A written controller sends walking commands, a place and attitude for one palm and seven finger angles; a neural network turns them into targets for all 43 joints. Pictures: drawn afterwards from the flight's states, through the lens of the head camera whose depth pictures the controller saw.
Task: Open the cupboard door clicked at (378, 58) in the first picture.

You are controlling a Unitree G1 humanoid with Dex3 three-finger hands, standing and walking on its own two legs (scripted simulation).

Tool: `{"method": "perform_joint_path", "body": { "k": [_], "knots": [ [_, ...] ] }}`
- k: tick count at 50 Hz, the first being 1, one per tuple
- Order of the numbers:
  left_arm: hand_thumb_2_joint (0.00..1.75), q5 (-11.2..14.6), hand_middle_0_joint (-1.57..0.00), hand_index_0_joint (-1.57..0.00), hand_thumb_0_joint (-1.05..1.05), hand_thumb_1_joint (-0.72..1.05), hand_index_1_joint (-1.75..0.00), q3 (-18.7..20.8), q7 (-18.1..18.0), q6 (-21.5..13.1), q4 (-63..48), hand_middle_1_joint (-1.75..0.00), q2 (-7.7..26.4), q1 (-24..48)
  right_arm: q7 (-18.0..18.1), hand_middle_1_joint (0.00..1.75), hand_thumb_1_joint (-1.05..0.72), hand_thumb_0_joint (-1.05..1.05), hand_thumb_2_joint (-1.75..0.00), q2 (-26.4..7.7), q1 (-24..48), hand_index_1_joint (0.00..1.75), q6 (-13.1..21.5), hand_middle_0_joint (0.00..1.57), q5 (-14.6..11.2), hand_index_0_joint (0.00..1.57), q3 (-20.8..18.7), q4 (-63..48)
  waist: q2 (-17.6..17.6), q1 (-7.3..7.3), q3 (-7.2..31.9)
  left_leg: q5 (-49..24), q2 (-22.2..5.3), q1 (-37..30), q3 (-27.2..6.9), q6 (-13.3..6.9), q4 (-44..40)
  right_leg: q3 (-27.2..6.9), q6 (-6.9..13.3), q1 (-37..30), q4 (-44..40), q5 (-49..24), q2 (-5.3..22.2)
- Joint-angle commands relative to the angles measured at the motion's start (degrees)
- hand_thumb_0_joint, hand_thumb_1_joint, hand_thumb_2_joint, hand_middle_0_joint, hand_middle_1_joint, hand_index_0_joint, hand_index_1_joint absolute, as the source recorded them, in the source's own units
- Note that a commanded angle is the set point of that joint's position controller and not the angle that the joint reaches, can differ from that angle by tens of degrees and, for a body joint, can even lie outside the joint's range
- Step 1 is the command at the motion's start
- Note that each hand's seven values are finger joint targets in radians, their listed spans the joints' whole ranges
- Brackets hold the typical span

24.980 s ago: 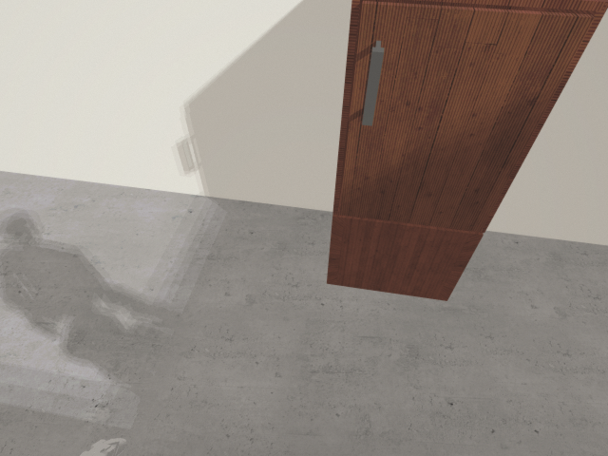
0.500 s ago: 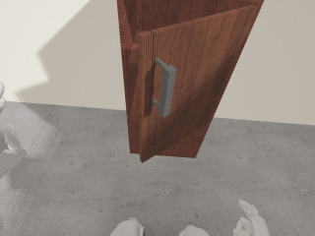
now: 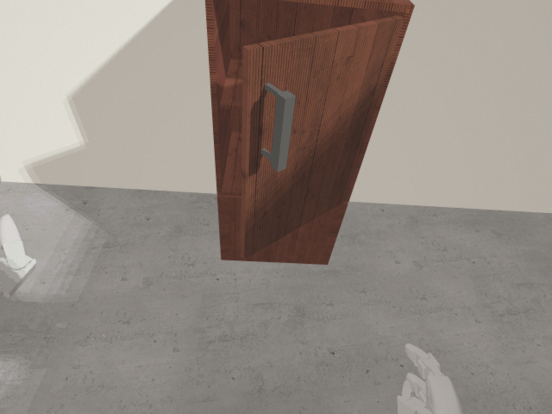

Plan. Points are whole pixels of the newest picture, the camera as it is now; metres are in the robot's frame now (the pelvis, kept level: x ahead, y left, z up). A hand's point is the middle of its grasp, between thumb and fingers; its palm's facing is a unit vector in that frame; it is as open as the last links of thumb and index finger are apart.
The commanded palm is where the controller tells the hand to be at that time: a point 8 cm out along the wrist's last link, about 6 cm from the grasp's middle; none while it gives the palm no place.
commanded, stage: stop stepping back and stand still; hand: left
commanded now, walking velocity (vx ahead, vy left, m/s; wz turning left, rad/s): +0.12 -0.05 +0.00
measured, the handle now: (274, 128) +0.60 +0.05 +0.11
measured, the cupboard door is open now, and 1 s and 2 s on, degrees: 38 38 38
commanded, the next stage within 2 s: let the arm hang, fingers relaxed in 0.54 s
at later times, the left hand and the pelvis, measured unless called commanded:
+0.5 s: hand out of the picture +0.10 +0.26 +0.18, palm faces +0.50 -0.76 -0.42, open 7.4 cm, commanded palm +0.04 +0.29 +0.19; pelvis -0.09 -0.01 +0.02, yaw +1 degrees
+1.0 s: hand out of the picture -0.03 +0.17 -0.15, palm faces +0.14 -0.97 -0.21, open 6.9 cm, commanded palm none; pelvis -0.09 -0.01 +0.00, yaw +5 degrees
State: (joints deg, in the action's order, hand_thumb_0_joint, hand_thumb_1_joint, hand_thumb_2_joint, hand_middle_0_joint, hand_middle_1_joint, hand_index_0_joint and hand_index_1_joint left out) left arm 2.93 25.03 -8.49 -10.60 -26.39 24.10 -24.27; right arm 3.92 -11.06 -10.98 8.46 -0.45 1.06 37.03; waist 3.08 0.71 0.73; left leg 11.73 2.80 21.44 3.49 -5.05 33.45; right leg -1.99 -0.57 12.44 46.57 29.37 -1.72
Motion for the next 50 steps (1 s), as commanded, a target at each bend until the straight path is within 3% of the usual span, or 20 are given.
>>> {"method": "perform_joint_path", "body": {
  "k": [1, 6, 9, 11, 12, 14, 16, 20, 25, 28, 31, 32, 34, 37, 41, 43, 44, 45, 46, 50],
  "knots": [
    [0.90, -0.20, -0.20, -0.20, 0.00, 0.90, -0.30, 7.19, -1.02, -3.64, -14.50, -0.30, 14.01, 2.39, -0.08, 0.30, -0.90, 0.00, -0.90, -7.96, 5.19, 0.30, 3.83, 0.20, 1.41, 0.20, -2.90, -8.35, -9.99, -0.55, 3.40, 22.32, -18.51, -2.85, -28.00, 0.74, -28.66, -1.70, 0.92, 5.31, 10.08, -1.49, 0.22],
    [0.90, -1.12, -0.20, -0.20, 0.00, 0.90, -0.30, 7.57, -1.42, -2.70, -19.71, -0.30, 11.79, -11.01, -0.73, 0.30, -0.90, 0.00, -0.90, -7.58, 5.91, 0.30, 1.95, 0.20, 1.44, 0.20, -3.41, -10.87, -22.27, 1.05, 2.13, 31.73, -11.31, 13.04, -9.11, 6.25, -34.16, 9.81, 1.94, -10.06, 3.13, -4.69, -4.64],
    [0.90, -0.90, -0.20, -0.20, 0.00, 0.90, -0.30, 7.48, -2.20, -2.13, -17.77, -0.30, 11.92, -10.38, 0.29, 0.30, -0.90, 0.00, -0.90, -6.63, 4.68, 0.30, 1.01, 0.20, 1.51, 0.20, -3.71, -10.49, -18.20, 0.48, 4.31, 27.72, -11.11, 12.84, -6.85, 5.33, -27.24, 11.59, 3.52, -16.58, -8.77, 4.89, -5.03],
    [0.90, -1.34, -0.20, -0.20, 0.00, 0.90, -0.30, 8.75, -2.02, -1.10, -14.98, -0.30, 13.47, -8.60, 0.85, 0.30, -0.90, 0.00, -0.90, -5.93, 4.01, 0.30, 0.22, 0.20, 0.97, 0.20, -3.96, -9.37, -0.98, 0.94, 2.64, 20.61, -3.95, 12.23, 2.00, 6.06, 0.59, 1.89, 6.69, -11.50, -29.42, 4.32, 3.26],
    [0.90, -1.35, -0.20, -0.20, 0.00, 0.90, -0.30, 7.05, -1.17, -0.85, -15.82, -0.30, 12.71, -5.76, 0.79, 0.30, -0.90, 0.00, -0.90, -6.66, 3.61, 0.30, -0.27, 0.20, 0.18, 0.20, -4.31, -8.45, 10.83, 0.21, 0.72, 13.33, -0.84, 12.00, -0.63, 5.41, 23.60, -17.34, 10.77, 1.78, -37.09, 3.03, 17.14],
    [0.90, -0.11, -0.20, -0.20, 0.00, 0.90, -0.30, 11.58, 0.39, -2.54, -16.96, -0.30, 17.84, 3.07, 0.46, 0.30, -0.90, 0.00, -0.90, -9.28, 3.75, 0.30, -0.26, 0.20, 1.89, 0.20, -4.54, -6.01, 4.52, -2.75, -1.58, 5.82, -3.25, 16.61, -6.11, 7.06, 42.23, -23.54, 14.04, 14.11, -39.76, 8.42, 23.39],
    [0.90, -0.42, -0.20, -0.20, 0.00, 0.90, -0.30, 5.60, 1.36, -2.95, -8.86, -0.30, 11.96, 7.17, 0.19, 0.30, -0.90, 0.00, -0.90, -6.87, 3.64, 0.30, -0.63, 0.20, 0.54, 0.20, -3.84, -7.76, 6.15, -4.01, 0.74, 0.87, -4.89, 12.66, -2.82, 7.29, 39.04, -16.29, 9.38, 16.73, -40.78, 24.72, 16.73],
    [0.90, -1.86, -0.20, -0.20, 0.00, 0.90, -0.30, 1.54, -0.46, -4.20, -1.72, -0.30, 7.78, 1.82, 2.38, 0.30, -0.90, 0.00, -0.90, -8.23, 4.52, 0.30, 0.90, 0.20, 0.43, 0.20, -4.11, -5.96, -4.38, -0.22, -4.28, 5.89, -5.05, 18.17, -1.41, 4.82, 23.39, -16.75, 7.41, -1.81, -35.29, -5.17, 17.19],
    [0.90, -2.44, -0.20, -0.20, 0.00, 0.90, -0.30, 3.88, -2.32, -5.22, -9.66, -0.30, 10.39, 4.15, 2.88, 0.30, -0.90, 0.00, -0.90, -6.82, 4.46, 0.30, 3.08, 0.20, 1.22, 0.20, -3.40, -7.59, 12.30, 1.05, 1.35, 9.08, -2.63, 3.14, 4.27, 2.89, 1.12, -9.52, 7.40, -8.40, -30.31, -18.79, 14.51],
    [0.90, -1.51, -0.20, -0.20, 0.00, 0.90, -0.30, 7.31, -3.21, -5.24, -14.09, -0.30, 11.79, -1.17, 2.71, 0.30, -0.90, 0.00, -0.90, -6.13, 3.17, 0.30, 2.99, 0.20, 1.49, 0.20, -3.19, -8.82, 3.42, 0.10, 5.54, 1.20, -1.58, -8.16, 4.58, 2.78, -11.19, -5.62, 6.00, -9.10, -21.90, -29.49, 11.46],
    [0.90, -0.77, -0.20, -0.20, 0.00, 0.90, -0.30, 7.57, -3.35, -6.11, -17.29, -0.30, 11.08, -4.62, 1.79, 0.30, -0.90, 0.00, -0.90, -8.66, 1.68, 0.30, 2.03, 0.20, 0.67, 0.20, -4.63, -9.84, -17.54, -0.68, 10.05, -27.16, -15.89, -27.76, -12.10, -1.99, -8.69, 2.76, 0.40, 8.70, -6.15, -19.22, 3.68],
    [0.90, -6.14, -0.20, -0.20, 0.00, 0.90, -0.30, -20.48, 5.12, 4.36, 28.11, -0.30, -8.13, 0.39, -3.81, 0.30, -0.90, 0.00, -0.90, -15.46, -1.46, 0.30, 1.96, 0.20, 0.70, 0.20, -5.88, 2.14, -18.36, -7.05, -2.12, -44.67, -17.60, -19.11, -10.52, -3.32, -4.60, 9.12, -1.31, 20.42, 3.67, -8.30, 4.29],
    [0.90, -5.99, -0.20, -0.20, 0.00, 0.90, -0.30, -19.26, 7.11, 11.89, 27.71, -0.30, -9.45, -1.40, -3.33, 0.30, -0.90, 0.00, -0.90, -13.87, -5.19, 0.30, -4.12, 0.20, 2.01, 0.20, -5.73, 0.67, -20.98, -4.50, 2.77, -64.95, -20.86, -19.52, -15.57, -6.67, -6.95, 3.51, -1.02, 24.29, 16.76, 8.90, 0.92],
    [0.90, -5.28, -0.20, -0.20, 0.00, 0.90, -0.30, -20.71, 7.65, 11.11, 34.92, -0.30, -8.19, 7.24, -2.77, 0.30, -0.90, 0.00, -0.90, -12.87, -3.81, 0.30, -4.34, 0.20, 3.48, 0.20, -5.90, -0.49, -5.25, -3.41, 3.29, -45.17, -21.10, -18.95, -15.46, -8.28, -5.49, 0.10, -0.77, 23.22, 12.89, 5.99, 3.63],
    [0.90, -5.17, -0.20, -0.20, 0.00, 0.90, -0.30, -20.32, 8.50, 11.70, 51.49, -0.30, -5.46, 2.51, -3.30, 0.30, -0.90, 0.00, -0.90, -11.17, 4.37, 0.30, -6.78, 0.20, 2.22, 0.20, -4.10, 1.38, 2.69, 4.31, 2.23, -4.59, -10.94, 3.98, -5.52, 0.22, -5.15, 3.67, -1.15, -6.04, -7.76, -14.05, 2.20],
    [0.90, -5.44, -0.20, -0.20, 0.00, 0.90, -0.30, -19.44, 8.07, 10.55, 56.86, -0.30, 2.48, 0.62, -3.41, 0.30, -0.90, 0.00, -0.90, -5.69, 1.60, 0.30, -8.21, 0.20, 1.42, 0.20, -3.42, 2.11, 13.56, 3.13, -0.65, 21.27, -0.89, 8.50, -1.81, 4.82, 12.10, -23.31, 5.10, -2.46, -30.17, -8.38, 19.13],
    [0.90, -5.09, -0.20, -0.20, 0.00, 0.90, -0.30, -19.87, 8.27, 10.51, 58.23, -0.30, 3.80, 3.08, -3.66, 0.30, -0.90, 0.00, -0.90, -6.26, 1.20, 0.30, -8.95, 0.20, 1.52, 0.20, -3.49, 2.64, 9.23, 2.40, -2.17, 23.88, -1.33, 6.43, -4.07, 4.60, 19.88, -29.52, 9.45, 2.69, -34.84, -4.22, 22.70],
    [0.90, -4.99, -0.20, -0.20, 0.00, 0.90, -0.30, -20.31, 8.58, 10.87, 59.72, -0.30, 3.26, 6.55, -4.23, 0.30, -0.90, 0.00, -0.90, -5.98, -0.08, 0.30, -9.14, 0.20, 1.57, 0.20, -3.57, 4.28, 0.36, 0.35, -2.67, 21.66, -2.02, 2.80, -3.55, 4.25, 22.00, -24.31, 10.59, 7.37, -35.16, 4.44, 20.69],
    [0.90, -5.11, -0.20, -0.20, 0.00, 0.90, -0.30, -20.40, 7.90, 10.78, 61.33, -0.30, 0.75, 9.01, -3.81, 0.30, -0.90, 0.00, -0.90, -5.77, -1.29, 0.30, -9.79, 0.20, 1.51, 0.20, -4.16, 6.50, 5.22, -0.69, -2.56, 18.78, -1.69, 3.66, -3.30, 4.32, 26.36, -25.24, 9.80, 7.64, -36.63, 6.04, 18.09],
    [0.90, -5.38, -0.20, -0.20, 0.00, 0.90, -0.30, -19.52, 6.34, 9.62, 68.88, -0.30, -6.37, 8.29, -3.07, 0.30, -0.90, 0.00, -0.90, -3.75, -2.92, 0.30, -9.49, 0.20, 1.58, 0.20, -4.14, 11.54, -1.66, -1.04, 1.00, 16.19, -4.86, 1.26, -4.95, 4.20, 19.79, -15.25, 12.73, 0.42, -30.62, -21.44, 17.58]
  ]
}}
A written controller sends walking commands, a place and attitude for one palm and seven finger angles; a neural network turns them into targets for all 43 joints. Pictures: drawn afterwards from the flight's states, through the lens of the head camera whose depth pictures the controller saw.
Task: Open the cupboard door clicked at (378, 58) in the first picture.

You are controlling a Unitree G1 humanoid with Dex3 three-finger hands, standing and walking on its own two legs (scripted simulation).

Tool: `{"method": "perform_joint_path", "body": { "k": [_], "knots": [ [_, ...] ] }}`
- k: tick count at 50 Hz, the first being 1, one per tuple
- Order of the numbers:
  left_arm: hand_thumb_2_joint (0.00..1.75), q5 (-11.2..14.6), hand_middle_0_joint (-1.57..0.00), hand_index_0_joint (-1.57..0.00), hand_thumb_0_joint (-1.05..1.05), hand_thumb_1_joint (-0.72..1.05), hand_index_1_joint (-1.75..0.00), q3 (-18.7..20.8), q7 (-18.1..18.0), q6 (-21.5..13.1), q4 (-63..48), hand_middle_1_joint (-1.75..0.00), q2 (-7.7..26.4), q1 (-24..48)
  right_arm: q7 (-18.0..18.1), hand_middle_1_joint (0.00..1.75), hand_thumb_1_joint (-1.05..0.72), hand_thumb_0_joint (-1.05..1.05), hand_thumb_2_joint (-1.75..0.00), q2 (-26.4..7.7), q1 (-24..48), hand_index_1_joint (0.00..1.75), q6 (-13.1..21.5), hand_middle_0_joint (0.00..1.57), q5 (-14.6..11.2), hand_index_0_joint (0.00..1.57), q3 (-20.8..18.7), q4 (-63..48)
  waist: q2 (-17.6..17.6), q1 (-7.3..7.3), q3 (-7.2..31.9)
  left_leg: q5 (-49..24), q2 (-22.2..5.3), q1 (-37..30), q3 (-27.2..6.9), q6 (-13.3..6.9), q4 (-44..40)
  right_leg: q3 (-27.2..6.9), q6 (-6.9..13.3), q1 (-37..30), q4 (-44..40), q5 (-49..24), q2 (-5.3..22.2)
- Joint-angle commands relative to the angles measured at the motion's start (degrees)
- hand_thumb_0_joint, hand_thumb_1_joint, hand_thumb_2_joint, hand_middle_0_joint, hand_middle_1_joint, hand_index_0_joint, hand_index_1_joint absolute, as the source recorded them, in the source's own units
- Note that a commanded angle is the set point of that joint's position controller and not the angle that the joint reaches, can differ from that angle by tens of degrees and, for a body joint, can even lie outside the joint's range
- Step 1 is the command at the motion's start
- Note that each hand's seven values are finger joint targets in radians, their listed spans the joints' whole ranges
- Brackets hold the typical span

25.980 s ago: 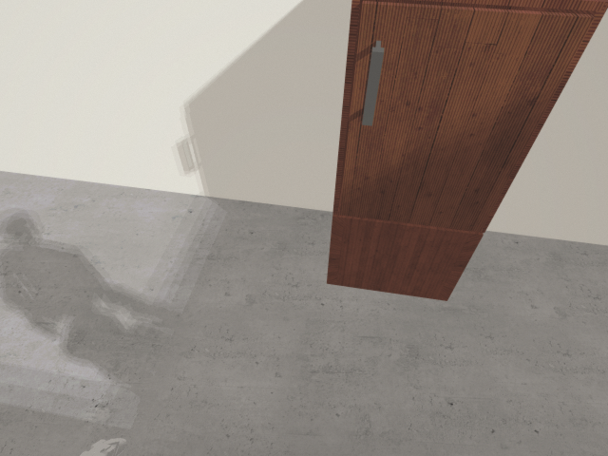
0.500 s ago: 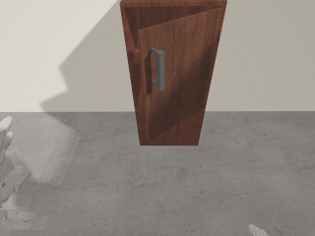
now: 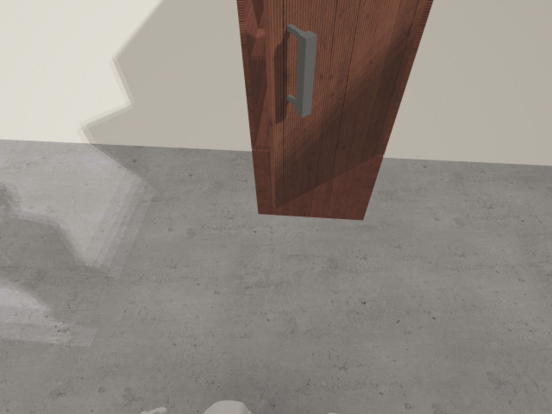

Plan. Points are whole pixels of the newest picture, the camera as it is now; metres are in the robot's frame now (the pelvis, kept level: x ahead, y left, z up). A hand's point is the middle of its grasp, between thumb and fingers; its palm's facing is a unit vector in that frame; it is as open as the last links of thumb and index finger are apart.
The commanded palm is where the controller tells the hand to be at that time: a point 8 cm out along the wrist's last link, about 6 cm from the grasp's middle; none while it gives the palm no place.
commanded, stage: let the arm hang, fingers relaxed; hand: left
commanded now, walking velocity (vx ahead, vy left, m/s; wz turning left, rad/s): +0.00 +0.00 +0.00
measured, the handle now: (298, 72) +0.70 +0.01 +0.12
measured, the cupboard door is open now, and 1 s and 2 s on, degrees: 38 38 38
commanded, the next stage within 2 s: look to check the result in 0.74 s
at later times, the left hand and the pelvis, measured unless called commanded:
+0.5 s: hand out of the picture +0.03 +0.18 -0.15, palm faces +0.03 -0.98 -0.19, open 7.3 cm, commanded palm none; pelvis +0.03 +0.02 +0.02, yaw -1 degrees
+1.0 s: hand out of the picture +0.03 +0.18 -0.15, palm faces +0.02 -0.98 -0.18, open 7.3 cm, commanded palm none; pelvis +0.03 +0.02 +0.02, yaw -1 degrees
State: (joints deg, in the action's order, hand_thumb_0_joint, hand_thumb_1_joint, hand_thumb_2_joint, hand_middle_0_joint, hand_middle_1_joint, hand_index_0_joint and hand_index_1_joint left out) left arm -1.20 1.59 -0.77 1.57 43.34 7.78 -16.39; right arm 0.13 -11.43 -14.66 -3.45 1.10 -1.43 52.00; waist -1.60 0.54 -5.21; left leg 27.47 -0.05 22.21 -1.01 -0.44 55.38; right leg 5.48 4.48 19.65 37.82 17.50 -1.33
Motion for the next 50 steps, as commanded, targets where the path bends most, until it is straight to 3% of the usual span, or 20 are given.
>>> {"method": "perform_joint_path", "body": {
  "k": [1, 2, 4, 5, 6, 7, 8, 9, 10, 11, 16, 18, 26, 32, 50],
  "knots": [
    [0.90, -1.19, -0.20, -0.20, 0.00, 0.90, -0.30, 3.55, -1.59, -2.41, 1.02, -0.30, 10.01, 0.83, 0.70, 0.30, -0.90, 0.00, -0.90, -2.34, -0.47, 0.30, 2.25, 0.20, -0.21, 0.20, -1.27, -2.03, 2.80, -1.26, 8.00, 0.73, -2.09, -2.95, 0.30, -0.58, -8.19, -19.66, 7.51, -7.29, -20.61, -13.49, 16.38],
    [0.90, -0.85, -0.20, -0.20, 0.00, 0.90, -0.30, 3.30, -1.60, -2.31, 2.66, -0.30, 9.44, 1.05, 0.78, 0.30, -0.90, 0.00, -0.90, -0.87, -3.13, 0.30, 2.24, 0.20, -0.22, 0.20, -0.85, -0.18, 1.74, -1.98, 8.78, -2.05, -1.66, -6.35, 0.71, -0.72, -15.29, -17.20, 6.63, -7.70, -19.48, -14.18, 14.84],
    [0.90, 0.35, -0.20, -0.20, 0.00, 0.90, -0.30, 2.49, -1.39, -2.07, 6.01, -0.30, 8.13, 0.78, 1.04, 0.30, -0.90, 0.00, -0.90, 0.36, -7.92, 0.30, 2.51, 0.20, -0.33, 0.20, -0.37, 3.24, 0.48, -3.34, 9.22, -13.92, -1.12, -15.66, 0.72, -1.04, -29.97, -12.89, 2.59, -4.40, -16.29, -8.27, 11.45],
    [0.90, 0.90, -0.20, -0.20, 0.00, 0.90, -0.30, 1.85, -1.18, -1.94, 7.44, -0.30, 6.18, -0.84, 1.34, 0.30, -0.90, 0.00, -0.90, -1.69, -8.01, 0.30, 3.23, 0.20, 0.05, 0.20, -0.41, 3.85, -5.20, -2.27, 8.10, -17.46, -6.40, -16.01, -7.52, -3.17, -34.92, -10.26, 0.02, -1.58, -12.28, -5.10, 7.52],
    [0.90, 1.14, -0.20, -0.20, 0.00, 0.90, -0.30, 1.36, -0.92, -1.89, 8.76, -0.30, 5.07, -2.71, 1.75, 0.30, -0.90, 0.00, -0.90, -4.16, -5.51, 0.30, 3.50, 0.20, 0.40, 0.20, -0.74, 3.35, -9.70, -0.33, 7.00, -19.08, -12.68, -13.27, -13.69, -5.96, -37.38, -6.83, -2.30, -1.35, -10.44, -2.57, 4.66],
    [0.90, 0.90, -0.20, -0.20, 0.00, 0.90, -0.30, 0.96, -0.90, -1.83, 10.05, -0.30, 5.24, -2.31, 2.06, 0.30, -0.90, 0.00, -0.90, -4.92, -2.49, 0.30, 3.32, 0.20, 0.74, 0.20, -0.30, 2.90, -6.17, 0.53, 4.64, -18.99, -14.17, -7.32, -13.46, -7.58, -37.86, -5.35, -3.21, -6.91, -12.99, -3.21, 4.28],
    [0.90, 0.46, -0.20, -0.20, 0.00, 0.90, -0.30, 0.72, -0.81, -1.98, 11.45, -0.30, 5.07, -2.09, 2.19, 0.30, -0.90, 0.00, -0.90, -4.30, -1.05, 0.30, 3.38, 0.20, 0.64, 0.20, 0.07, 3.29, -0.51, 0.99, 4.03, -16.27, -10.91, -3.89, -9.67, -5.96, -36.84, -6.83, -2.94, -11.38, -16.32, -6.74, 4.44],
    [0.90, 0.33, -0.20, -0.20, 0.00, 0.90, -0.30, 0.68, -0.82, -1.99, 13.24, -0.30, 6.23, -0.46, 2.02, 0.30, -0.90, 0.00, -0.90, -3.19, -1.77, 0.30, 3.86, 0.20, 0.19, 0.20, 0.28, 4.63, -1.67, 0.15, 3.10, -18.27, -7.73, -4.38, -6.94, -3.82, -36.97, -7.89, -2.10, -12.03, -16.06, -10.82, 5.74],
    [0.90, 0.66, -0.20, -0.20, 0.00, 0.90, -0.30, 0.50, -0.84, -2.18, 14.44, -0.30, 6.69, -0.47, 2.10, 0.30, -0.90, 0.00, -0.90, -2.79, -3.04, 0.30, 4.05, 0.20, -0.03, 0.20, 0.65, 5.76, -1.58, -0.14, 3.26, -21.19, -6.96, -6.29, -5.69, -2.92, -36.90, -8.22, -1.56, -12.25, -15.78, -13.32, 6.21],
    [0.90, 0.89, -0.20, -0.20, 0.00, 0.90, -0.30, 0.36, -0.90, -2.40, 15.44, -0.30, 6.44, -1.42, 2.23, 0.30, -0.90, 0.00, -0.90, -2.66, -3.67, 0.30, 4.14, 0.20, -0.18, 0.20, 0.81, 6.80, -3.06, 0.05, 3.65, -22.93, -6.81, -7.93, -4.73, -2.55, -36.81, -8.43, -1.28, -12.28, -16.10, -14.37, 6.39],
    [0.90, 0.88, -0.20, -0.20, 0.00, 0.90, -0.30, -0.21, -1.21, -2.91, 19.52, -0.30, 6.50, -2.05, 2.30, 0.30, -0.90, 0.00, -0.90, -2.34, -5.67, 0.30, 4.55, 0.20, -0.45, 0.20, 1.15, 10.12, 1.79, -0.63, 4.69, -24.30, -6.41, -12.14, -3.43, -2.24, -37.27, -8.28, -1.47, -12.45, -17.25, -15.19, 7.00],
    [0.90, 0.84, -0.20, -0.20, 0.00, 0.90, -0.30, -0.34, -1.33, -2.85, 20.45, -0.30, 5.75, -1.90, 2.35, 0.30, -0.90, 0.00, -0.90, -1.77, -5.75, 0.30, 4.54, 0.20, -0.35, 0.20, 1.33, 11.40, 2.92, -0.75, 3.21, -23.73, -6.23, -12.06, -3.25, -2.19, -37.82, -8.27, -1.58, -12.01, -17.59, -14.90, 7.28],
    [0.90, 0.85, -0.20, -0.20, 0.00, 0.90, -0.30, -0.42, -1.64, -2.74, 22.35, -0.30, 4.98, -2.85, 2.48, 0.30, -0.90, 0.00, -0.90, -0.88, -6.18, 0.30, 4.47, 0.20, -0.29, 0.20, 1.87, 13.63, 0.09, -0.52, -0.46, -22.44, -5.83, -11.19, -2.60, -2.07, -38.63, -8.71, -1.73, -10.93, -18.19, -13.40, 7.15],
    [0.90, 0.87, -0.20, -0.20, 0.00, 0.90, -0.30, -0.38, -1.60, -2.89, 22.42, -0.30, 5.12, -2.96, 2.44, 0.30, -0.90, 0.00, -0.90, -0.80, -6.64, 0.30, 4.53, 0.20, -0.26, 0.20, 1.75, 14.08, 1.66, -0.74, 0.68, -22.00, -5.71, -11.91, -2.37, -2.10, -38.55, -9.26, -1.58, -11.54, -18.19, -14.28, 7.38],
    [0.90, 0.87, -0.20, -0.20, 0.00, 0.90, -0.30, -0.01, -1.65, -3.09, 22.12, -0.30, 5.63, -2.76, 2.62, 0.30, -0.90, 0.00, -0.90, -1.93, -6.98, 0.30, 4.73, 0.20, -0.25, 0.20, 1.31, 14.33, 1.07, -1.02, 0.99, -23.73, -5.96, -13.30, -2.27, -2.06, -38.56, -9.25, -1.44, -11.15, -17.74, -15.33, 7.20]
  ]
}}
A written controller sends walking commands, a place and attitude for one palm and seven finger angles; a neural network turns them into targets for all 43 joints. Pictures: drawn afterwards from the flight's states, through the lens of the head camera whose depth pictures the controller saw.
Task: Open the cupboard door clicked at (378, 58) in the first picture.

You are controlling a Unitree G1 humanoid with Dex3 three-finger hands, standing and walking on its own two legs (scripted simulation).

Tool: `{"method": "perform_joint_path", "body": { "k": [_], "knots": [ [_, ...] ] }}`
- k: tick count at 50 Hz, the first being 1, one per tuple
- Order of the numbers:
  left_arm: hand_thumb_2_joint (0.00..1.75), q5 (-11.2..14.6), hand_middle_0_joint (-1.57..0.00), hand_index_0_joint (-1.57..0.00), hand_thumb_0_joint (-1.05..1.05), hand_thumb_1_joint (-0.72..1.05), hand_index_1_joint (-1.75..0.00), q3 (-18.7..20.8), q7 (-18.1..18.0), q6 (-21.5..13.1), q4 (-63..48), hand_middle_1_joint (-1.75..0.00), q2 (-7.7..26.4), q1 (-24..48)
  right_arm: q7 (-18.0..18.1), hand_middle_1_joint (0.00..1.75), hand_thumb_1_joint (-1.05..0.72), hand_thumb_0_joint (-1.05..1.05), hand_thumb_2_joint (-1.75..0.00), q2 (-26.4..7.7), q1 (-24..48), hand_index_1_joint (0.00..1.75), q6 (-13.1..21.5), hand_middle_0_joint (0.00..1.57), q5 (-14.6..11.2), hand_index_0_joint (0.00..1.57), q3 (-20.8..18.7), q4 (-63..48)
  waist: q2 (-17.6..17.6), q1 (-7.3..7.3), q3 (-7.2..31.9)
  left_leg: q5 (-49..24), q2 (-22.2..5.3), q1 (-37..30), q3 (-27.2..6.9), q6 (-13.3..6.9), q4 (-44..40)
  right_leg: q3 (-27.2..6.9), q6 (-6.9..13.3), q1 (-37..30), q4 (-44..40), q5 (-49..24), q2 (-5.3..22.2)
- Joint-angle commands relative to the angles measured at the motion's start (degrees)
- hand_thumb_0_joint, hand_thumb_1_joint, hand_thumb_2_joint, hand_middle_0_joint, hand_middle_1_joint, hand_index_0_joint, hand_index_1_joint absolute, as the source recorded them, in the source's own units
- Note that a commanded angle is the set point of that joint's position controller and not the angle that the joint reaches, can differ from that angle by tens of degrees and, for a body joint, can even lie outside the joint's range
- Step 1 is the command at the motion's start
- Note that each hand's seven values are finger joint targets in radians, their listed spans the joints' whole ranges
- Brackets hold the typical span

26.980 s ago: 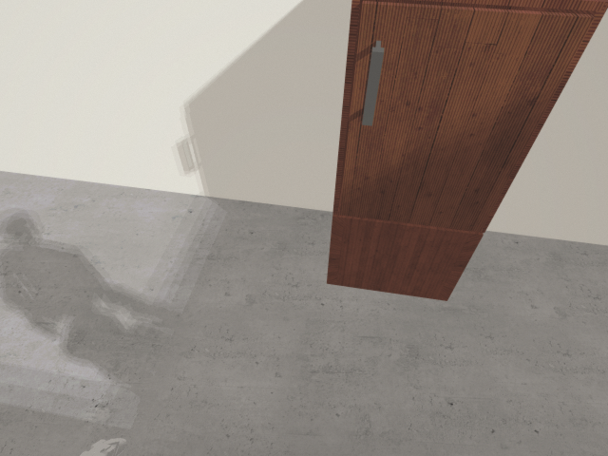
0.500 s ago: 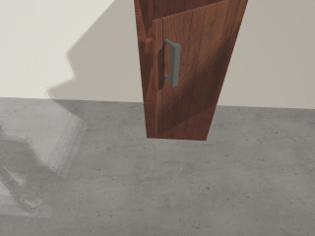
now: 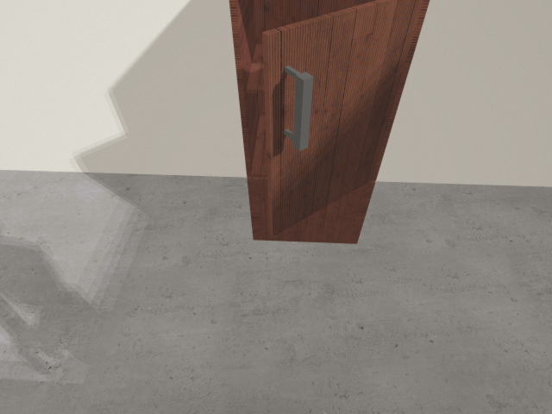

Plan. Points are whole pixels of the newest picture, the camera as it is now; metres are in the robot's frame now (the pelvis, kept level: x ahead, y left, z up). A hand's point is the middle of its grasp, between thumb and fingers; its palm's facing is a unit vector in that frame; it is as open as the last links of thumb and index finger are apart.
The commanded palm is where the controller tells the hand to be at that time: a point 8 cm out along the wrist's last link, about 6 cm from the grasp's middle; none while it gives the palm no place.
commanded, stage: look to check the result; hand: left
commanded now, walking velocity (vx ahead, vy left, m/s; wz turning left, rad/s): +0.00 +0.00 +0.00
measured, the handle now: (295, 109) +0.67 +0.00 +0.09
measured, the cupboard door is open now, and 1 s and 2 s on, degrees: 38 38 38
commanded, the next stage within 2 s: walk to a spot facing it in 0.34 s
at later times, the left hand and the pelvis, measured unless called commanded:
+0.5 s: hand out of the picture +0.02 +0.19 -0.17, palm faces +0.03 -0.97 -0.23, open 7.3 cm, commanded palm none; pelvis +0.00 +0.00 +0.00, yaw +0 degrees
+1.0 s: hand out of the picture +0.07 +0.15 -0.17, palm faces -0.14 -0.95 -0.29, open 7.3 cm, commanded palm none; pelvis -0.01 -0.05 -0.02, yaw -13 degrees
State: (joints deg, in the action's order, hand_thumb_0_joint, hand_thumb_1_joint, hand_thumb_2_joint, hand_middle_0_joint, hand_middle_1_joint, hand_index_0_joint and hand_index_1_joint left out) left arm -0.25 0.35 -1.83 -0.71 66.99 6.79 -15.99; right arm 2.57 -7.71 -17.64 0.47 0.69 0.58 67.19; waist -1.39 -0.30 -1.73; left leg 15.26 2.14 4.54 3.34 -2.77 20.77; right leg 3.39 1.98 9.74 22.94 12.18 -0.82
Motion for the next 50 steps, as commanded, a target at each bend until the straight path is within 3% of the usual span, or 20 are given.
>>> {"method": "perform_joint_path", "body": {
  "k": [1, 23, 26, 28, 31, 33, 35, 37, 39, 41, 43, 44, 45, 46, 47, 48, 49, 50],
  "knots": [
    [0.90, -0.12, -0.20, -0.20, 0.00, 0.90, -0.30, 1.33, -0.62, -0.83, -1.72, -0.30, 6.83, -3.24, 0.18, 0.30, -0.90, 0.00, -0.90, -5.89, -3.73, 0.30, 0.80, 0.20, 0.02, 0.20, -0.75, -1.03, 1.03, -0.08, -2.91, -11.21, -8.24, 4.39, -6.65, 0.13, -3.90, -7.00, 1.09, -0.85, -3.01, -9.58, 6.58],
    [0.90, -0.19, -0.20, -0.20, 0.00, 0.90, -0.30, 1.78, -0.10, -1.30, -3.08, -0.30, 11.45, 1.39, -0.34, 0.30, -0.90, 0.00, -0.90, -10.61, 1.16, 0.30, 0.91, 0.20, 0.24, 0.20, -1.54, -2.23, 0.82, -0.16, -1.89, -10.95, -8.53, 3.43, -7.12, 0.35, -4.94, -7.81, 1.40, -2.14, -4.22, -10.76, 7.31],
    [0.90, -0.22, -0.20, -0.20, 0.00, 0.90, -0.30, 1.73, -0.30, -0.25, -3.14, -0.30, 8.61, 0.03, 0.02, 0.30, -0.90, 0.00, -0.90, -7.23, -0.60, 0.30, 0.13, 0.20, 0.21, 0.20, -1.27, -2.25, 1.03, -0.41, -1.01, -11.77, -9.09, 1.65, -4.90, 0.90, -2.20, -8.70, 1.16, 0.06, -2.50, -14.36, 7.16],
    [0.90, -0.29, -0.20, -0.20, 0.00, 0.90, -0.30, 2.40, -0.08, 0.42, -3.91, -0.30, 9.99, 0.92, 0.22, 0.30, -0.90, 0.00, -0.90, -8.31, -0.55, 0.30, -0.51, 0.20, 0.21, 0.20, -1.84, -2.89, 1.49, -0.64, -1.43, -9.61, -9.67, 1.85, -4.00, 1.08, -0.72, -9.74, 1.39, 1.94, -0.97, -14.71, 7.05],
    [0.90, -0.65, -0.20, -0.20, 0.00, 0.90, -0.30, 3.40, 0.35, 1.32, -6.07, -0.30, 10.90, 2.29, 0.31, 0.30, -0.90, 0.00, -0.90, -9.95, 0.74, 0.30, -1.18, 0.20, 0.22, 0.20, -2.87, -5.27, 0.79, -0.65, -2.12, -5.93, -11.46, 2.43, -3.98, 0.58, -0.13, -10.32, 1.35, 5.95, 1.79, -12.02, 5.79],
    [0.90, -0.86, -0.20, -0.20, 0.00, 0.90, -0.30, 3.82, 0.76, 1.94, -7.83, -0.30, 10.89, 3.07, 0.43, 0.30, -0.90, 0.00, -0.90, -11.28, 1.43, 0.30, -1.42, 0.20, 0.46, 0.20, -3.64, -6.93, -1.26, -0.71, -2.97, -4.19, -13.65, 2.74, -5.75, -0.50, -1.09, -9.86, 0.93, 9.32, 5.40, -9.22, 4.03],
    [0.90, -1.01, -0.20, -0.20, 0.00, 0.90, -0.30, 4.27, 1.13, 2.37, -9.44, -0.30, 10.31, 3.40, 0.54, 0.30, -0.90, 0.00, -0.90, -12.85, 1.91, 0.30, -1.34, 0.20, 0.65, 0.20, -4.43, -8.27, -5.06, -0.39, -2.61, -5.77, -18.31, 2.45, -8.99, -3.16, -3.33, -7.72, 0.08, 12.17, 13.45, -1.96, 1.47],
    [0.90, -1.23, -0.20, -0.20, 0.00, 0.90, -0.30, 4.94, 1.39, 3.03, -11.19, -0.30, 9.90, 4.17, 0.66, 0.30, -0.90, 0.00, -0.90, -13.50, 2.04, 0.30, -0.94, 0.20, 0.99, 0.20, -4.90, -9.54, -6.87, -0.40, -2.32, -11.92, -24.22, 2.24, -12.04, -7.93, -5.40, -5.36, -1.23, 16.01, 27.33, 13.58, 0.85],
    [0.90, -1.23, -0.20, -0.20, 0.00, 0.90, -0.30, 5.34, 1.57, 3.12, -12.41, -0.30, 9.30, 5.04, 0.75, 0.30, -0.90, 0.00, -0.90, -13.02, 3.41, 0.30, -0.65, 0.20, 1.27, 0.20, -4.97, -10.86, -5.21, 0.13, -2.78, -20.98, -24.88, 0.94, -9.56, -9.10, -3.32, -5.63, -1.82, 18.37, 30.87, 16.34, 2.41],
    [0.90, -1.11, -0.20, -0.20, 0.00, 0.90, -0.30, 5.23, 1.92, 2.86, -12.91, -0.30, 8.23, 3.69, 0.55, 0.30, -0.90, 0.00, -0.90, -13.47, 5.31, 0.30, -0.62, 0.20, 1.39, 0.20, -5.23, -12.05, -2.74, 1.21, -1.85, -25.28, -23.81, 1.90, -4.64, -7.19, 0.62, -3.60, -1.77, 13.91, 25.60, 15.09, 3.15],
    [0.90, -1.09, -0.20, -0.20, 0.00, 0.90, -0.30, 5.39, 2.11, 2.51, -12.43, -0.30, 8.03, 0.63, 0.35, 0.30, -0.90, 0.00, -0.90, -14.22, 6.06, 0.30, -0.88, 0.20, 1.26, 0.20, -5.55, -12.54, -1.75, 2.26, -1.09, -25.17, -20.86, 3.23, -0.31, -3.89, 6.25, -1.24, -1.80, 7.67, 15.84, 8.06, 2.01],
    [0.90, -1.20, -0.20, -0.20, 0.00, 0.90, -0.30, 5.71, 2.07, 2.12, -11.71, -0.30, 8.85, -2.63, 0.17, 0.30, -0.90, 0.00, -0.90, -14.36, 6.72, 0.30, -1.04, 0.20, 0.87, 0.20, -5.76, -12.94, 0.70, 3.69, 0.41, -22.49, -18.19, 4.30, 2.31, -1.62, 12.39, -1.86, -1.31, 3.19, 8.36, -0.27, 1.56],
    [0.90, -1.69, -0.20, -0.20, 0.00, 0.90, -0.30, 6.42, 1.52, 1.32, -11.20, -0.30, 13.04, -5.29, -0.07, 0.30, -0.90, 0.00, -0.90, -12.58, 6.55, 0.30, -1.27, 0.20, 0.01, 0.20, -5.82, -14.01, 12.33, 4.43, 1.96, -10.45, -11.72, 11.06, 6.54, 2.27, 24.43, -14.94, 1.90, -2.94, -0.74, -17.00, 8.68],
    [0.90, -1.62, -0.20, -0.20, 0.00, 0.90, -0.30, 7.67, 0.67, 0.87, -11.57, -0.30, 19.00, -6.43, -0.61, 0.30, -0.90, 0.00, -0.90, -9.24, 8.30, 0.30, -1.51, 0.20, -0.45, 0.20, -5.22, -16.83, 25.05, 5.09, 1.52, 20.11, -3.50, 23.50, 6.09, 5.46, 38.23, -33.90, 9.43, -6.29, -4.93, -33.69, 21.90],
    [0.90, -0.79, -0.20, -0.20, 0.00, 0.90, -0.30, 7.53, 0.25, 1.00, -11.45, -0.30, 18.78, -7.01, -0.62, 0.30, -0.90, 0.00, -0.90, -10.35, 9.57, 0.30, -2.43, 0.20, -0.37, 0.20, -5.18, -16.75, 17.90, 5.41, 1.42, 21.91, -4.90, 24.63, -2.02, 5.01, 44.18, -33.52, 12.79, -4.65, -5.33, -24.94, 22.10],
    [0.90, -0.85, -0.20, -0.20, 0.00, 0.90, -0.30, 7.34, -0.12, 1.30, -12.47, -0.30, 17.27, -4.14, -0.96, 0.30, -0.90, 0.00, -0.90, -9.27, 11.86, 0.30, -2.54, 0.20, -0.32, 0.20, -5.32, -17.09, 11.37, 4.41, -2.03, 18.44, -5.80, 27.55, -3.70, 4.80, 45.74, -31.40, 12.97, -2.34, -5.47, -16.47, 19.41],
    [0.90, -1.12, -0.20, -0.20, 0.00, 0.90, -0.30, 7.31, -0.38, 1.38, -13.44, -0.30, 16.30, -1.64, -0.97, 0.30, -0.90, 0.00, -0.90, -9.09, 12.96, 0.30, -2.48, 0.20, -0.20, 0.20, -5.24, -17.24, 11.92, 3.50, -1.93, 15.88, -6.29, 29.15, -4.55, 5.17, 46.11, -31.80, 12.02, -1.82, -4.91, -14.79, 17.14],
    [0.90, -1.10, -0.20, -0.20, 0.00, 0.90, -0.30, 7.09, -0.39, 1.17, -14.00, -0.30, 15.69, -0.55, -0.98, 0.30, -0.90, 0.00, -0.90, -9.44, 13.10, 0.30, -2.39, 0.20, -0.13, 0.20, -5.24, -17.19, 9.41, 3.06, -0.96, 13.38, -6.34, 29.03, -5.18, 5.60, 46.07, -30.09, 11.30, -2.69, -3.97, -17.65, 15.90]
  ]
}}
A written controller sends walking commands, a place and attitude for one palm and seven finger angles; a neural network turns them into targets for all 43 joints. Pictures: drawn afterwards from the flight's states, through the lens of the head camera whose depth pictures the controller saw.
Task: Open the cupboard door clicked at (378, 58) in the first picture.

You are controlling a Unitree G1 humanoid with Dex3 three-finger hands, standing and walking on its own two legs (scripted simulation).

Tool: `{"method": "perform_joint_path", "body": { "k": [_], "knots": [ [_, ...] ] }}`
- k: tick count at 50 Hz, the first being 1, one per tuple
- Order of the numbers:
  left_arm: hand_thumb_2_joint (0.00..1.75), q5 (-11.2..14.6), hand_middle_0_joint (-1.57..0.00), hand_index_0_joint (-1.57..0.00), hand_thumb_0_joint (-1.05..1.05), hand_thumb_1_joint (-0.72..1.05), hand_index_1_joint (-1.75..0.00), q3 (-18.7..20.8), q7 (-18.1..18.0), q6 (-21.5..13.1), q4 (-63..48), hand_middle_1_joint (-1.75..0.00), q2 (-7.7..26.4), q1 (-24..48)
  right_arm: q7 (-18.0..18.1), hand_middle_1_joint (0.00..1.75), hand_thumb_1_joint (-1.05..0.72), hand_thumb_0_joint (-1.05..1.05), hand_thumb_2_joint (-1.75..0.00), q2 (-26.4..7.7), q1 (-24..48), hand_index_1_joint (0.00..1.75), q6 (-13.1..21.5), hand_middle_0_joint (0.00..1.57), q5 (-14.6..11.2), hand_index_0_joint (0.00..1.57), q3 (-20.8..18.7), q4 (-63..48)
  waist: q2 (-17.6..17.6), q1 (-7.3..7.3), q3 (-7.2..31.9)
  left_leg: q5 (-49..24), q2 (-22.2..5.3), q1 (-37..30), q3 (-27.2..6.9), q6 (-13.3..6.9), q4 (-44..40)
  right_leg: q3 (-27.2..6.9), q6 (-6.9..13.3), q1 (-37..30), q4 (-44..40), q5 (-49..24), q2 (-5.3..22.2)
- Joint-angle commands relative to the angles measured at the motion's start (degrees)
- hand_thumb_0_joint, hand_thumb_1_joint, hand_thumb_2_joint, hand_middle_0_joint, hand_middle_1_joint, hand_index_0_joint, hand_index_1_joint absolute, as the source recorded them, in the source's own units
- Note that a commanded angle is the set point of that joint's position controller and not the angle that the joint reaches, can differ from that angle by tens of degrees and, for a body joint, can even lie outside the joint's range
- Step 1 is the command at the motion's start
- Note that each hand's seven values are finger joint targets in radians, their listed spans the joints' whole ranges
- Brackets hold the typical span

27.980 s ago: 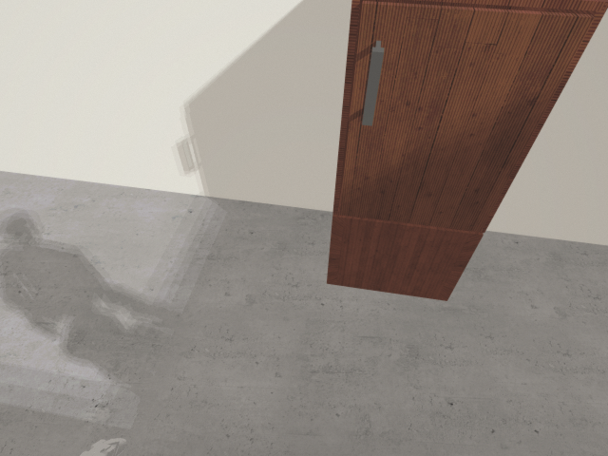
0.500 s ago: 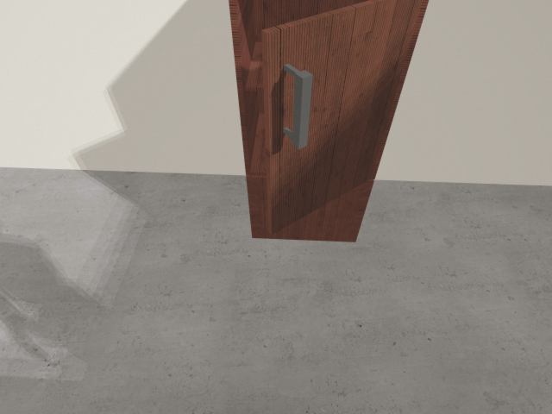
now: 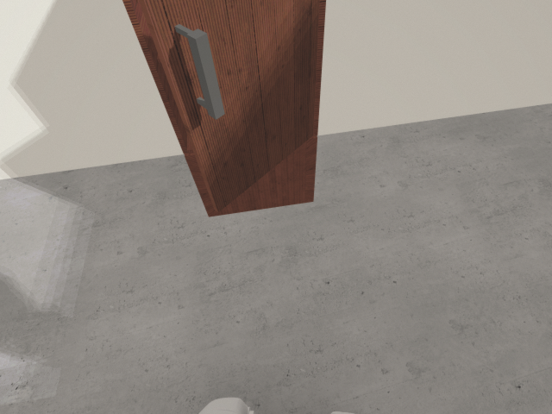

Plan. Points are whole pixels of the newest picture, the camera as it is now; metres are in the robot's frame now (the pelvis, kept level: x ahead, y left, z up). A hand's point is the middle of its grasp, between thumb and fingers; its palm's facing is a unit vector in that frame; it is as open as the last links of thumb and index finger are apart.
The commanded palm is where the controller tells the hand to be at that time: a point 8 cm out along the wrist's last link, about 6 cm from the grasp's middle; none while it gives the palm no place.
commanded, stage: walk to a spot facing it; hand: left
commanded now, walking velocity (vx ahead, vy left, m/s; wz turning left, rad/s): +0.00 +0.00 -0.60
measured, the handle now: (200, 73) +0.65 +0.20 +0.11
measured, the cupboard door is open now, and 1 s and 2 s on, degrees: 38 38 38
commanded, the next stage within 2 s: none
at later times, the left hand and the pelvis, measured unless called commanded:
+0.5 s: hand (153, 396) +0.15 +0.24 -0.17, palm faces -0.22 -0.95 -0.23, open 7.4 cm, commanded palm none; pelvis +0.03 +0.04 +0.01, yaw -18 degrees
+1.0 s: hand (242, 335) +0.25 +0.10 -0.14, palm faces -0.61 -0.75 -0.26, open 7.3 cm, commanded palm none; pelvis +0.05 +0.00 +0.01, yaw -39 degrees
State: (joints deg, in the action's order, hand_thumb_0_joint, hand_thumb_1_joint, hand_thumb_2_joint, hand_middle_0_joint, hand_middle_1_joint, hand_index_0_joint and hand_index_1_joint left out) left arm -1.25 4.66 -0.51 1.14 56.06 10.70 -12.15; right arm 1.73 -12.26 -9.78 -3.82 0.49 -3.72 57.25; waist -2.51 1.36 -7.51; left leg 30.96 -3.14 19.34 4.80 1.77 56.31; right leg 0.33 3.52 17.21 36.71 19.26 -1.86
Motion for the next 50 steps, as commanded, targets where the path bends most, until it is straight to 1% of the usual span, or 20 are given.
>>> {"method": "perform_joint_path", "body": {
  "k": [1, 5, 13, 15, 18, 19, 20, 21, 22, 23, 24, 27, 35, 38, 39, 40, 41, 43, 44, 50],
  "knots": [
    [0.90, -0.11, -0.20, -0.20, 0.00, 0.90, -0.30, 2.77, -1.83, -0.95, -3.26, -0.30, 11.31, -4.30, -0.21, 0.30, -0.90, 0.00, -0.90, -4.48, 4.72, 0.30, 2.03, 0.20, 0.04, 0.20, -0.98, -7.09, 8.47, 1.08, 7.62, -3.87, -1.03, 12.89, -6.70, 1.31, 9.28, -25.44, 9.10, -11.66, -16.51, -27.49, 15.90],
    [0.90, -0.13, -0.20, -0.20, 0.00, 0.90, -0.30, 2.61, -1.41, -1.13, -3.65, -0.30, 12.00, -5.40, -0.25, 0.30, -0.90, 0.00, -0.90, -3.00, 5.33, 0.30, 1.84, 0.20, -0.17, 0.20, -0.73, -7.61, 4.86, 0.96, 10.42, -6.95, 0.94, 10.95, -5.83, 2.17, 3.59, -22.72, 7.89, -13.70, -15.08, -33.09, 12.84],
    [0.90, -0.48, -0.20, -0.20, 0.00, 0.90, -0.30, 3.02, -0.87, -0.50, -4.89, -0.30, 12.29, -5.11, 0.31, 0.30, -0.90, 0.00, -0.90, -4.38, 8.53, 0.30, 2.51, 0.20, -0.55, 0.20, -0.86, -10.46, 11.43, 1.29, 8.92, -5.41, 2.41, 9.02, -6.68, 1.77, -4.99, -26.94, 7.88, -12.13, -14.72, -33.35, 11.71],
    [0.90, -0.56, -0.20, -0.20, 0.00, 0.90, -0.30, 3.20, -0.92, -0.29, -5.77, -0.30, 12.80, -3.61, 0.41, 0.30, -0.90, 0.00, -0.90, -4.51, 7.41, 0.30, 2.76, 0.20, -0.78, 0.20, -0.87, -10.77, 10.88, 0.44, 9.12, -5.24, 2.85, 5.28, -7.04, 1.35, -9.65, -28.70, 7.85, -9.44, -14.15, -32.70, 11.80],
    [0.90, 0.02, -0.20, -0.20, 0.00, 0.90, -0.30, 3.03, -0.86, 0.04, -6.79, -0.30, 12.43, 0.06, 0.80, 0.30, -0.90, 0.00, -0.90, -4.99, 0.79, 0.30, 3.60, 0.20, -0.96, 0.20, -0.81, -8.97, 9.30, -2.75, 11.79, -15.07, 3.44, -7.49, -6.53, 0.94, -26.88, -26.42, 3.33, -4.67, -9.36, -31.23, 7.89],
    [0.90, 0.54, -0.20, -0.20, 0.00, 0.90, -0.30, 2.53, -0.78, 0.13, -7.48, -0.30, 10.81, 0.79, 1.16, 0.30, -0.90, 0.00, -0.90, -7.37, -1.94, 0.30, 4.15, 0.20, -0.73, 0.20, -1.11, -8.17, 5.23, -4.02, 12.65, -19.17, -0.97, -16.71, -9.37, -0.07, -33.65, -22.92, 0.62, 2.86, -5.54, -22.81, 4.36],
    [0.90, 1.22, -0.20, -0.20, 0.00, 0.90, -0.30, 1.90, -0.24, 0.22, -8.41, -0.30, 7.28, -1.21, 1.38, 0.30, -0.90, 0.00, -0.90, -12.78, -2.73, 0.30, 4.82, 0.20, 0.28, 0.20, -2.08, -8.60, -10.05, -3.49, 14.02, -23.93, -15.91, -24.59, -24.78, -5.06, -39.77, -14.23, -2.97, 13.96, 4.08, 0.76, -3.45],
    [0.90, 0.68, -0.20, -0.20, 0.00, 0.90, -0.30, 1.71, 0.06, 0.05, -8.94, -0.30, 7.89, -0.22, 1.43, 0.30, -0.90, 0.00, -0.90, -15.34, -3.77, 0.30, 4.21, 0.20, 0.46, 0.20, -2.47, -9.63, -13.92, -3.45, 12.98, -32.81, -25.00, -21.13, -30.81, -10.37, -39.79, -6.59, -5.63, 15.50, 16.22, 17.86, -2.41],
    [0.90, 0.17, -0.20, -0.20, 0.00, 0.90, -0.30, 1.92, 0.42, 0.43, -9.42, -0.30, 9.19, 0.98, 1.53, 0.30, -0.90, 0.00, -0.90, -14.27, -2.46, 0.30, 3.80, 0.20, 1.29, 0.20, -1.85, -10.70, -7.27, -3.20, 9.68, -35.09, -25.60, -14.96, -28.93, -13.68, -39.44, -6.38, -6.18, 15.17, 23.92, 17.07, -0.09],
    [0.90, -0.42, -0.20, -0.20, 0.00, 0.90, -0.30, 2.28, 1.00, 0.62, -8.92, -0.30, 9.38, -0.50, 1.37, 0.30, -0.90, 0.00, -0.90, -11.96, -0.32, 0.30, 3.98, 0.20, 1.57, 0.20, -1.01, -11.48, -2.60, -1.43, 8.46, -30.57, -22.25, -11.59, -23.31, -13.12, -40.59, -5.03, -6.59, 14.88, 28.53, 12.81, 0.38],
    [0.90, -0.69, -0.20, -0.20, 0.00, 0.90, -0.30, 2.58, 1.32, 0.92, -7.70, -0.30, 8.74, 0.44, 1.37, 0.30, -0.90, 0.00, -0.90, -10.98, 0.90, 0.30, 4.14, 0.20, 1.60, 0.20, -0.80, -11.56, -8.35, -0.53, 6.90, -34.19, -18.40, -9.48, -19.62, -11.16, -39.54, -5.11, -7.19, 15.49, 30.89, 10.10, 1.12],
    [0.90, -0.18, -0.20, -0.20, 0.00, 0.90, -0.30, 1.94, 2.23, 1.31, -8.17, -0.30, 8.06, 0.83, 1.41, 0.30, -0.90, 0.00, -0.90, -8.85, -0.33, 0.30, 4.37, 0.20, 1.38, 0.20, -0.12, -11.12, -9.13, -0.41, 7.00, -47.65, -13.36, -13.59, -7.61, -8.39, -35.63, -1.57, -7.59, 16.57, 30.17, 6.41, 2.59],
    [0.90, 0.14, -0.20, -0.20, 0.00, 0.90, -0.30, 0.13, 2.83, 0.71, -9.74, -0.30, 6.44, 7.13, 0.54, 0.30, -0.90, 0.00, -0.90, -11.81, -8.40, 0.30, 4.01, 0.20, 1.43, 0.20, -1.30, -7.96, -10.14, -3.95, 9.73, -51.72, -15.19, -17.87, -0.94, -7.58, -31.08, 5.05, -5.47, 6.68, 6.45, 5.89, 2.08],
    [0.90, 0.15, -0.20, -0.20, 0.00, 0.90, -0.30, 0.59, 2.52, 0.01, -8.03, -0.30, 8.28, 1.81, 0.13, 0.30, -0.90, 0.00, -0.90, -12.32, -6.64, 0.30, 3.84, 0.20, 0.82, 0.20, -1.62, -8.39, -7.68, -0.38, 11.62, -49.77, -14.14, -13.43, 1.98, -3.89, -22.61, 5.58, -3.49, -6.25, -9.18, -6.74, 1.27],
    [0.90, -0.14, -0.20, -0.20, 0.00, 0.90, -0.30, 1.41, 1.87, -0.58, -6.19, -0.30, 12.31, -3.77, -0.26, 0.30, -0.90, 0.00, -0.90, -10.98, -5.56, 0.30, 3.76, 0.20, -0.01, 0.20, -1.48, -9.14, 0.78, 2.46, 14.98, -40.42, -11.59, -4.06, 5.29, -0.77, -12.97, -1.61, -1.03, -19.46, -13.32, -22.64, 7.22],
    [0.90, -0.61, -0.20, -0.20, 0.00, 0.90, -0.30, 3.33, 0.62, -1.07, -4.82, -0.30, 19.65, -8.70, -0.56, 0.30, -0.90, 0.00, -0.90, -5.72, -1.89, 0.30, 3.65, 0.20, -0.46, 0.20, -0.05, -12.59, 21.36, 4.90, 15.25, 1.69, -1.59, 14.07, 7.93, 2.72, 2.70, -24.33, 6.40, -27.95, -14.55, -48.58, 23.70],
    [0.90, 0.49, -0.20, -0.20, 0.00, 0.90, -0.30, 3.43, -0.21, -0.89, -3.93, -0.30, 20.18, -10.15, 0.12, 0.30, -0.90, 0.00, -0.90, -7.44, -1.25, 0.30, 2.78, 0.20, -0.30, 0.20, -0.10, -12.81, 19.76, 5.58, 16.47, 7.97, -1.94, 15.42, -2.12, 2.25, 9.43, -23.40, 10.53, -26.19, -12.76, -54.50, 26.25],
    [0.90, 0.16, -0.20, -0.20, 0.00, 0.90, -0.30, 2.66, -1.12, -0.14, -5.97, -0.30, 15.55, -3.26, 0.16, 0.30, -0.90, 0.00, -0.90, -6.52, -0.07, 0.30, 2.25, 0.20, -0.27, 0.20, -0.27, -11.13, 18.51, 2.45, 9.31, 1.32, -3.93, 18.24, -5.01, 2.19, 11.77, -20.25, 9.60, -18.57, -14.59, -36.53, 19.22],
    [0.90, 0.24, -0.20, -0.20, 0.00, 0.90, -0.30, 2.13, -1.24, -0.20, -6.76, -0.30, 14.09, -0.36, -0.07, 0.30, -0.90, 0.00, -0.90, -7.12, 0.04, 0.30, 2.12, 0.20, -0.16, 0.20, -0.43, -10.35, 16.56, 1.22, 8.49, -1.89, -3.77, 17.04, -5.24, 2.71, 11.40, -17.75, 8.38, -16.45, -14.30, -36.66, 17.12],
    [0.90, -0.10, -0.20, -0.20, 0.00, 0.90, -0.30, 1.79, -0.72, -0.67, -7.86, -0.30, 14.11, 1.71, -0.63, 0.30, -0.90, 0.00, -0.90, -4.89, -0.80, 0.30, 1.62, 0.20, -0.14, 0.20, -0.52, -9.20, 8.51, -1.12, 8.70, -7.30, -0.59, 8.83, -3.18, 3.41, 0.75, -16.35, 7.34, -8.82, -15.30, -30.66, 13.81]
  ]
}}
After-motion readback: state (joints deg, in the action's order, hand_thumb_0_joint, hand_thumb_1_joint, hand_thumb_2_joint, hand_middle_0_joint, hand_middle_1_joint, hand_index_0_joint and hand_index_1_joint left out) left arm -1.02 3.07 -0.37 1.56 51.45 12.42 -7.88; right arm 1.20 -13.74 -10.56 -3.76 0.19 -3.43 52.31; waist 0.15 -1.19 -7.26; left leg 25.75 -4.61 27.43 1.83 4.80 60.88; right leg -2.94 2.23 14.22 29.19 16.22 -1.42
